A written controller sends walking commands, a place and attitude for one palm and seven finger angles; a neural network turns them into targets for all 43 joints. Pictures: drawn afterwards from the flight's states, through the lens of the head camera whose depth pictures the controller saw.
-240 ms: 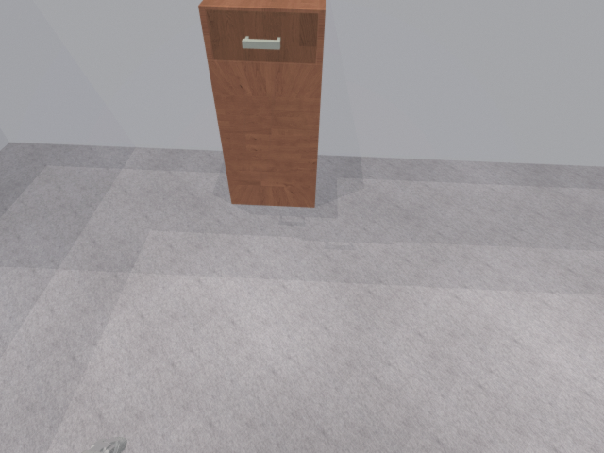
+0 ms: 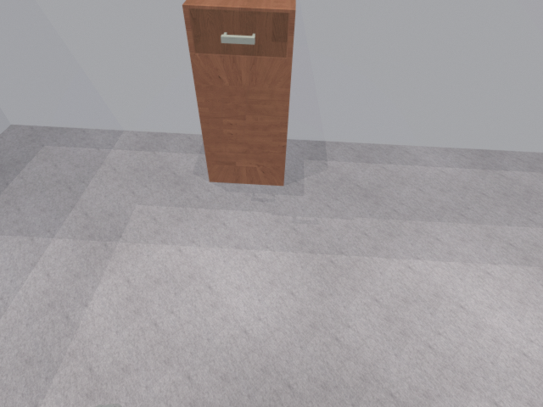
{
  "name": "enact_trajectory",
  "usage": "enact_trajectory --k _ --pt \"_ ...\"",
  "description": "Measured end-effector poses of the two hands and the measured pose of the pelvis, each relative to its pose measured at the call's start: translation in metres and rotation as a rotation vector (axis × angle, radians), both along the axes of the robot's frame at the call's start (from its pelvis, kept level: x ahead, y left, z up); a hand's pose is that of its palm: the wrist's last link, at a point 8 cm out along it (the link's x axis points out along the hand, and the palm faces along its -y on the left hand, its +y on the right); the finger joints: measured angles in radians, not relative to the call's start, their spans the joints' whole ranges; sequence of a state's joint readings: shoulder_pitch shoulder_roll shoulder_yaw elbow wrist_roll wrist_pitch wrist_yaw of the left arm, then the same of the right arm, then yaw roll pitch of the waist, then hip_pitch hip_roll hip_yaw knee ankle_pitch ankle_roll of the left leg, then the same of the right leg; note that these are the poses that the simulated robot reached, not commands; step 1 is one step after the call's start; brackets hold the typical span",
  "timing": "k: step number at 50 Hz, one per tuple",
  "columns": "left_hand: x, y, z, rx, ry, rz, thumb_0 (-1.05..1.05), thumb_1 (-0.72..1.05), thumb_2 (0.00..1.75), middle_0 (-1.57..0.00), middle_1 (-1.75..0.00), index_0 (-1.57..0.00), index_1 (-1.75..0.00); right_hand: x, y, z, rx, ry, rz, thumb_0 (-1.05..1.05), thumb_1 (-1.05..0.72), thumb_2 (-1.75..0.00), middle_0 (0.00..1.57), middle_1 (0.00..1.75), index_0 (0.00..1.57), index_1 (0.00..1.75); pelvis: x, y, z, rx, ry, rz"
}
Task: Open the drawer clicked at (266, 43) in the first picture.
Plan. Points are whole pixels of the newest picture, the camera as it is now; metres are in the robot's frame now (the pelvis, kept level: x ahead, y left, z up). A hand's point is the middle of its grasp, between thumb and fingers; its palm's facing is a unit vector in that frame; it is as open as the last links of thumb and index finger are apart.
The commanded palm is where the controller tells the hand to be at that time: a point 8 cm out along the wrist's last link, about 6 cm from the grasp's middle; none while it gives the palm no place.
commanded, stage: stand and wait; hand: left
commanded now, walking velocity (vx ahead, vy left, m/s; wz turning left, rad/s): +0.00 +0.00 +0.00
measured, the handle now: (238, 37) +1.34 +0.21 +0.02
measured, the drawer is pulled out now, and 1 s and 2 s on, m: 0.00 0.00 0.00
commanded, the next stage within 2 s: look at it before walking up in 0.58 s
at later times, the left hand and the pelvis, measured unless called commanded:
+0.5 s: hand out of the picture +0.06 +0.25 -0.15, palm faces -0.02 -0.94 -0.33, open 7.4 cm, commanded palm none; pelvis +0.00 +0.00 +0.00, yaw +0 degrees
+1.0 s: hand out of the picture +0.07 +0.25 -0.15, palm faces -0.03 -0.95 -0.33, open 7.4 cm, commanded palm none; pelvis +0.00 +0.00 +0.01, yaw +0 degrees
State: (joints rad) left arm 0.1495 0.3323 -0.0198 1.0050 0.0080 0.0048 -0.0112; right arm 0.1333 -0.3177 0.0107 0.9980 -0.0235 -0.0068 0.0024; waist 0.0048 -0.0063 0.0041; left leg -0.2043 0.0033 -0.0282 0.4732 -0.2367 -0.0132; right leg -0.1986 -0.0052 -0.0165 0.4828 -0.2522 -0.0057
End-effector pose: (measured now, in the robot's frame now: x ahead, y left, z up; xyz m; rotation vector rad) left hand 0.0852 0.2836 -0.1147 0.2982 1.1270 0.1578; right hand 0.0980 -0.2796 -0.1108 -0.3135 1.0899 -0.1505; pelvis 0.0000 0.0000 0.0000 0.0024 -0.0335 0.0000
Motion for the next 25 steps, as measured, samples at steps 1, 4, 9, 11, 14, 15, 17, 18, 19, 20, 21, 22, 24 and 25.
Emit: enact_trajectory --k 1,4,9,11,14,15,17,18,19,20,21,22,24,25 --pt "-0.003 0.0 -0.001 -0.001 0.009 0.003 0.01 0.9 0.9 -0.21 -0.3 -0.21 -0.3 -0.002 0.0 0.0 -0.001 0.007 -0.002 0.01 -0.91 -0.9 0.21 0.3 0.2 0.3 0.0 0.0 0.0 0.0 0.0 0.0" --pt "-0.012 0.001 -0.003 -0.001 0.034 0.013 0.01 0.9 0.9 -0.21 -0.3 -0.21 -0.3 -0.01 -0.002 -0.002 -0.004 0.033 -0.009 0.01 -0.91 -0.9 0.21 0.3 0.2 0.3 -0.002 0.0 0.001 -0.001 0.001 0.001" --pt "-0.025 0.005 -0.005 0.004 0.071 0.029 0.01 0.9 0.9 -0.21 -0.3 -0.2 -0.3 -0.023 -0.006 -0.003 -0.013 0.075 -0.024 0.01 -0.91 -0.9 0.21 0.3 0.2 0.3 -0.003 0.0 0.002 -0.002 0.0 0.001" --pt "-0.028 0.007 -0.005 0.007 0.082 0.033 0.01 0.9 0.9 -0.21 -0.3 -0.2 -0.3 -0.027 -0.007 -0.003 -0.016 0.089 -0.03 0.01 -0.91 -0.9 0.21 0.3 0.2 0.3 -0.003 0.001 0.002 -0.002 -0.001 0.001" --pt "-0.032 0.009 -0.005 0.011 0.095 0.038 0.01 0.9 0.9 -0.21 -0.3 -0.2 -0.3 -0.032 -0.009 -0.004 -0.02 0.103 -0.037 0.01 -0.91 -0.9 0.21 0.3 0.2 0.3 -0.003 0.001 0.003 -0.002 -0.001 0.001" --pt "-0.033 0.01 -0.005 0.012 0.098 0.038 0.01 0.9 0.9 -0.21 -0.3 -0.2 -0.3 -0.034 -0.009 -0.004 -0.021 0.107 -0.039 0.01 -0.91 -0.9 0.21 0.3 0.2 0.3 -0.003 0.001 0.003 -0.002 -0.001 0.001" --pt "-0.034 0.011 -0.005 0.015 0.101 0.04 0.01 0.9 0.9 -0.21 -0.3 -0.2 -0.3 -0.035 -0.01 -0.004 -0.022 0.113 -0.041 0.01 -0.91 -0.9 0.21 0.3 0.2 0.3 -0.004 0.001 0.003 -0.002 -0.001 0.001" --pt "-0.034 0.012 -0.004 0.015 0.102 0.04 0.01 0.9 0.9 -0.21 -0.3 -0.2 -0.3 -0.036 -0.01 -0.004 -0.022 0.115 -0.042 0.01 -0.91 -0.9 0.21 0.3 0.2 0.3 -0.004 0.001 0.003 -0.002 -0.001 0.001" --pt "-0.034 0.012 -0.004 0.016 0.102 0.04 0.01 0.9 0.9 -0.21 -0.3 -0.2 -0.3 -0.036 -0.01 -0.004 -0.022 0.116 -0.043 0.01 -0.91 -0.9 0.21 0.3 0.2 0.3 -0.004 0.002 0.003 -0.002 -0.001 0.001" --pt "-0.034 0.012 -0.004 0.017 0.102 0.04 0.01 0.9 0.9 -0.2 -0.3 -0.2 -0.3 -0.037 -0.01 -0.004 -0.022 0.117 -0.044 0.01 -0.91 -0.9 0.21 0.3 0.2 0.3 -0.004 0.002 0.003 -0.002 -0.002 0.001" --pt "-0.033 0.012 -0.004 0.018 0.102 0.04 0.01 0.9 0.9 -0.2 -0.3 -0.2 -0.3 -0.037 -0.01 -0.004 -0.021 0.117 -0.045 0.01 -0.91 -0.9 0.21 0.3 0.2 0.3 -0.003 0.002 0.004 -0.002 -0.002 0.001" --pt "-0.033 0.013 -0.003 0.018 0.101 0.04 0.01 0.9 0.9 -0.2 -0.3 -0.2 -0.3 -0.036 -0.01 -0.004 -0.021 0.117 -0.045 0.01 -0.91 -0.9 0.21 0.3 0.2 0.3 -0.003 0.002 0.004 -0.002 -0.001 0.001" --pt "-0.031 0.013 -0.003 0.019 0.098 0.039 0.01 0.9 0.9 -0.2 -0.3 -0.2 -0.3 -0.036 -0.009 -0.004 -0.02 0.117 -0.045 0.01 -0.91 -0.9 0.21 0.3 0.2 0.3 -0.003 0.002 0.004 -0.002 -0.001 0.0" --pt "-0.03 0.013 -0.003 0.019 0.097 0.038 0.01 0.9 0.9 -0.2 -0.3 -0.2 -0.3 -0.035 -0.009 -0.004 -0.019 0.116 -0.045 0.01 -0.91 -0.9 0.21 0.3 0.2 0.3 -0.003 0.002 0.004 -0.002 -0.001 0.0"
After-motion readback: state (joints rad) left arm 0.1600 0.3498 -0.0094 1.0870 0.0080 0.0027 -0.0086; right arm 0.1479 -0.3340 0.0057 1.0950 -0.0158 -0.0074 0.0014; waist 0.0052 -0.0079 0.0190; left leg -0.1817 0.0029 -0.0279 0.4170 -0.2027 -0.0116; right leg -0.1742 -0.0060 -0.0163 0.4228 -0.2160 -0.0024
